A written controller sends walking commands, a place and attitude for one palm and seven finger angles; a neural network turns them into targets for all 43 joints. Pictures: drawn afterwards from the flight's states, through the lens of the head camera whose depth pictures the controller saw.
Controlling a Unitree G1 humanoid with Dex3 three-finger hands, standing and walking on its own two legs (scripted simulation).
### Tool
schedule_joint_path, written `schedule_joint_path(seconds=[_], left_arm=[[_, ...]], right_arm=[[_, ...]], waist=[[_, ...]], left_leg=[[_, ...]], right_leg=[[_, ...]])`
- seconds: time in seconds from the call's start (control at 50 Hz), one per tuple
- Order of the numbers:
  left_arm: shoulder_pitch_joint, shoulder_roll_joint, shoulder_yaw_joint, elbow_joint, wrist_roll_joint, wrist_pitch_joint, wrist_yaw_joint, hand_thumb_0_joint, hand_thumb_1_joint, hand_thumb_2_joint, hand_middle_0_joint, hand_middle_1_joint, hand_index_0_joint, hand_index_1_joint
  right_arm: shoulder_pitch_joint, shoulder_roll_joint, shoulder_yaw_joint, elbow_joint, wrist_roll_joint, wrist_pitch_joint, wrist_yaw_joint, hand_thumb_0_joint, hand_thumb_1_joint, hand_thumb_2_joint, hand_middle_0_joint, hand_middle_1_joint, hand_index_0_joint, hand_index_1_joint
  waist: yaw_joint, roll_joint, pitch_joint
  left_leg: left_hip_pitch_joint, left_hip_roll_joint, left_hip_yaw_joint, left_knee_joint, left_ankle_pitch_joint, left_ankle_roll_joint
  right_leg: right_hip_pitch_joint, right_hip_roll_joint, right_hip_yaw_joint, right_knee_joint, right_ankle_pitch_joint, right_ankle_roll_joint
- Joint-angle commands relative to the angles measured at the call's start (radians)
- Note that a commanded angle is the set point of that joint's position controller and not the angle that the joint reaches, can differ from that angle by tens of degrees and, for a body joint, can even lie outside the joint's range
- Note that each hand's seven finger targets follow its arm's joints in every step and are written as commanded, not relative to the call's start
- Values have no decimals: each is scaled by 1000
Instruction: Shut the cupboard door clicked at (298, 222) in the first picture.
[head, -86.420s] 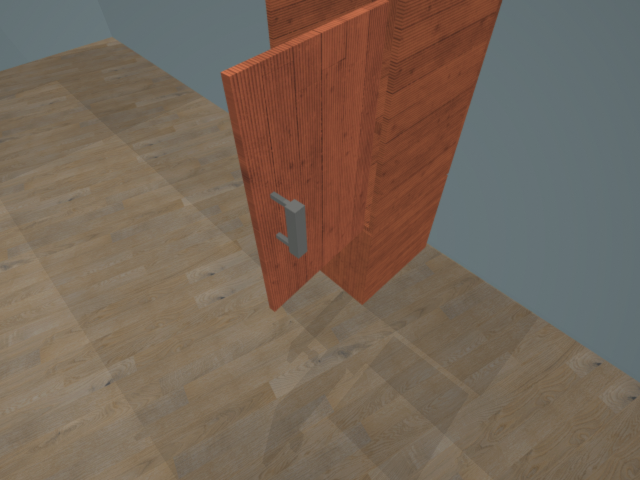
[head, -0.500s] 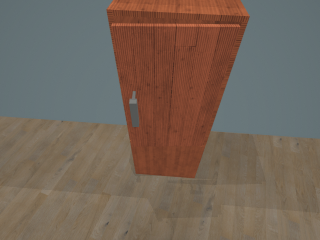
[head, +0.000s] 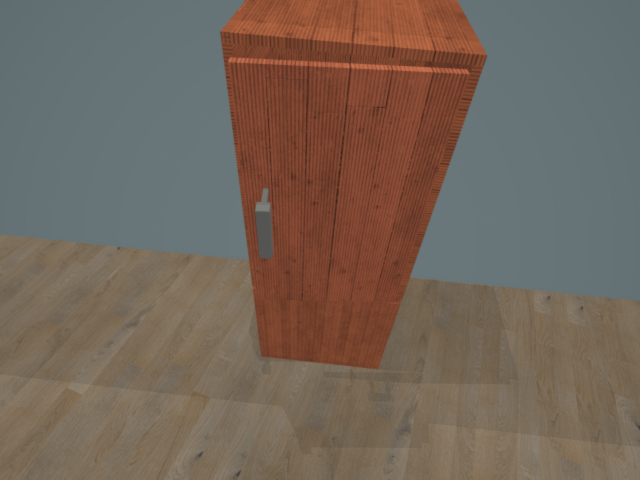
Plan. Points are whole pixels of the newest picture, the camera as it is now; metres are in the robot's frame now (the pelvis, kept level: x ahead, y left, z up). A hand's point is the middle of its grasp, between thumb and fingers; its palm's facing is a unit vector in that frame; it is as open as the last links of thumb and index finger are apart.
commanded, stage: shuffle to correct the standing spot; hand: left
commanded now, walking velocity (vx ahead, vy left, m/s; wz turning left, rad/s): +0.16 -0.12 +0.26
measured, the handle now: (265, 223) +0.57 +0.14 -0.05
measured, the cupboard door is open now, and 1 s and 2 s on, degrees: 6 6 6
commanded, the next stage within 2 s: come to a stop and stand still in 0.72 s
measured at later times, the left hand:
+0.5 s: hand out of the picture -0.02 +0.13 -0.19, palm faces +0.13 -0.99 -0.10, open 7.4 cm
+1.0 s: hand (270, 455) +0.20 +0.08 -0.16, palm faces +0.08 -0.97 -0.24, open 7.3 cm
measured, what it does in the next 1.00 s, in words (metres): walks ahead: right foot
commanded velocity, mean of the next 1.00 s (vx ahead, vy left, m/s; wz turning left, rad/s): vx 0.09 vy -0.06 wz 0.01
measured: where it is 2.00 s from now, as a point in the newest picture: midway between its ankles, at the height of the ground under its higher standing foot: outside the picture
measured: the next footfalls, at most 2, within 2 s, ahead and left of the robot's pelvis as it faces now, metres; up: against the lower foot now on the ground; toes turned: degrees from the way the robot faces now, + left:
right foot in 0.86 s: +0.22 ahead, -0.20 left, +0.00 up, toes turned -5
left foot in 1.34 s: +0.17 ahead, +0.03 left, +0.00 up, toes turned +6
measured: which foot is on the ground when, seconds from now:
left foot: down 0.00-0.86, up 0.88-1.00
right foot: down 0.00-0.48, up 0.50-0.84, down 0.86-1.00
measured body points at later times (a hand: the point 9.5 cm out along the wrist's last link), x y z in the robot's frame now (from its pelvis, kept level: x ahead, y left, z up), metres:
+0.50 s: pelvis +0.07 -0.01 -0.01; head +0.06 +0.02 +0.44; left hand -0.03 +0.18 -0.18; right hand +0.07 -0.24 -0.15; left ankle +0.06 +0.08 -0.74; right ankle +0.01 -0.12 -0.73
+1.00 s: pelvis +0.14 -0.10 +0.00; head +0.17 -0.12 +0.45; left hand +0.20 +0.13 -0.14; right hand +0.12 -0.33 -0.17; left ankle +0.09 +0.03 -0.69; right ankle +0.18 -0.19 -0.74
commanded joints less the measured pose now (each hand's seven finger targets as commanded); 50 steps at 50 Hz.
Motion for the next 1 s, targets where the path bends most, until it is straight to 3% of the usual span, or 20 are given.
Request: schedule_joint_path(seconds=[0.0, 0.16, 0.26, 0.3, 0.36, 0.4, 0.42, 0.46, 0.48, 0.54, 0.6, 0.72, 0.78, 0.8, 0.82, 0.84, 0.86, 0.88, 0.92, 0.98], left_arm=[[71, 92, 28, -33, 7, -2, -6, 0, 900, 900, -200, -300, -200, -300], [136, 50, 31, -14, 12, -8, -17, 0, 900, 900, -200, -300, -200, -300], [192, 68, 41, 4, 10, -13, -15, 0, 900, 900, -200, -300, -200, -300], [231, 94, 54, 18, 9, -17, -8, 0, 900, 900, -200, -300, -200, -300], [237, 93, 59, 20, 15, -24, -1, 0, 900, 900, -200, -300, -200, -300], [184, 80, 53, 16, 14, -20, -2, 0, 900, 900, -200, -300, -200, -300], [169, 57, 47, 16, 9, -16, -6, 0, 900, 900, -200, -300, -200, -300], [150, -5, 31, -14, 8, -15, -17, 0, 900, 900, -200, -300, -200, -300], [77, 27, 40, -38, 22, -7, -16, 0, 900, 900, -200, -300, -200, -300], [62, 9, 51, -33, 20, -5, -32, 0, 900, 900, -200, -300, -200, -300], [50, -23, 50, -35, 16, 8, -44, 0, 900, 900, -200, -300, -200, -300], [-71, -5, 60, -79, 8, 17, -54, 0, 900, 900, -200, -300, -200, -300], [-16, 20, 73, -75, 9, 11, -56, 0, 900, 900, -200, -300, -200, -300], [43, 48, 78, -54, 12, 4, -54, 0, 900, 900, -200, -300, -200, -300], [132, 95, 89, -32, 14, -6, -45, 0, 900, 900, -200, -300, -200, -300], [186, 193, 103, -18, 20, -18, -27, 0, 900, 900, -200, -300, -200, -300], [180, 200, 91, -32, 2, -16, -16, 0, 900, 900, -200, -300, -200, -300], [87, 176, 81, -48, 3, -16, -13, 0, 900, 900, -200, -300, -200, -300], [-41, 122, 62, -76, 4, -30, -7, 0, 900, 900, -200, -300, -200, -300], [-50, 122, 57, -87, 7, -32, 4, 0, 900, 900, -200, -300, -200, -300]], right_arm=[[37, -111, -23, -34, -11, -9, -4, 0, -900, -900, 200, 300, 200, 300], [77, -102, -41, -23, -10, -17, -14, 0, -900, -900, 200, 300, 200, 300], [69, -52, -37, -31, -8, -21, -15, 0, -900, -900, 200, 300, 200, 300], [52, -23, -31, -44, -10, -24, -11, 0, -900, -900, 200, 300, 200, 300], [9, -10, -35, -61, -11, -25, -3, 0, -900, -900, 200, 300, 200, 300], [60, 9, -29, -33, -9, -33, -1, 0, -900, -900, 200, 300, 200, 300], [127, -5, -31, -1, -9, -39, -4, 0, -900, -900, 200, 300, 200, 300], [312, -140, -65, 52, -19, -47, -32, 0, -900, -900, 200, 300, 200, 300], [320, -158, -65, 65, -22, -40, -40, 0, -900, -900, 200, 300, 200, 300], [207, -102, -48, 32, -21, -56, -44, 0, -900, -900, 200, 300, 200, 300], [167, -105, -49, 15, -20, -66, -44, 0, -900, -900, 200, 300, 200, 300], [130, -134, -73, -3, -30, -46, -35, 0, -900, -900, 200, 300, 200, 300], [87, -160, -91, -16, -28, -28, -30, 0, -900, -900, 200, 300, 200, 300], [95, -151, -91, -15, -26, -23, -24, 0, -900, -900, 200, 300, 200, 300], [102, -122, -86, -15, -17, -21, -17, 0, -900, -900, 200, 300, 200, 300], [143, -27, -60, -34, -9, -19, -9, 0, -900, -900, 200, 300, 200, 300], [108, -34, -54, -52, -5, 2, -14, 0, -900, -900, 200, 300, 200, 300], [119, -16, -54, -39, -8, 4, -11, 0, -900, -900, 200, 300, 200, 300], [118, -20, -49, -1, -9, 8, -3, 0, -900, -900, 200, 300, 200, 300], [93, 1, -43, 5, 3, 20, -3, 0, -900, -900, 200, 300, 200, 300]], waist=[[6, 30, 79], [14, 76, 119], [24, -59, 130], [31, -170, 115], [28, -107, 122], [-15, -49, 112], [-36, 19, 96], [-86, 283, 25], [-98, 252, 76], [-36, 98, 113], [-14, 138, 78], [-27, 219, 96], [10, 165, 61], [30, 92, 20], [74, -37, -38], [82, -358, -113], [82, -271, -110], [41, -202, -44], [-2, -202, 7], [-4, -98, -4]], left_leg=[[-149, 90, -143, -156, -301, 21], [-175, 142, -223, -200, -332, 69], [-224, 66, -74, -17, -206, 40], [-264, 18, 38, 166, -153, 20], [-265, 48, 62, 236, -223, 19], [-86, 50, 85, 61, -128, 17], [30, 71, 45, -23, -37, 22], [286, 405, -408, -190, 200, 164], [239, 443, -431, -216, 244, 202], [134, 398, -271, -196, 401, 199], [104, 322, -114, -204, 454, 153], [35, 293, -51, -200, 291, 126], [-40, 288, -66, -125, 104, 93], [-71, 241, -33, -48, 22, 65], [-157, 172, 31, 107, -105, 28], [-321, 25, 125, 376, -389, -18], [-276, 37, 14, 509, -470, -10], [-264, 69, -7, 546, -405, -12], [-205, 88, -11, 557, -270, -27], [-151, 58, 15, 450, -227, -57]], right_leg=[[-8, -57, 75, -79, -248, -35], [-9, -23, 47, -15, -155, -50], [38, -89, 143, -122, -205, -85], [70, -186, 256, -206, -225, -134], [64, -236, 269, -218, -90, -193], [-39, -179, 161, -121, -5, -162], [-100, -111, 85, -20, 1, -122], [-383, 28, -27, 348, -259, -36], [-424, 22, 43, 519, -346, -45], [-440, -36, 105, 641, -197, -33], [-373, -35, 73, 564, -103, -9], [-245, -12, 5, 260, -65, -3], [-63, 13, -18, 82, 27, -10], [51, 30, -32, 16, 59, -7], [209, -47, 55, -47, 66, -19], [343, -289, 346, -128, 93, -84], [204, -373, 441, -210, 98, -141], [97, -352, 389, -235, 29, -168], [-10, -283, 294, -215, 216, -140], [-14, -262, 171, -134, 603, -155]])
